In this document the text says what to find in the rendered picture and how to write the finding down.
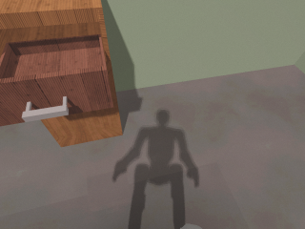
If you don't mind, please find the drawer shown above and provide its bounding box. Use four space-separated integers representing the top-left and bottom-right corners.
0 34 113 127

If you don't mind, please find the handle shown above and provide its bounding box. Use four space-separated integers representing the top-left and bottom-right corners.
22 96 69 122

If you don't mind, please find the cabinet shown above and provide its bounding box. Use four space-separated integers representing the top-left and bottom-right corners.
0 0 123 148

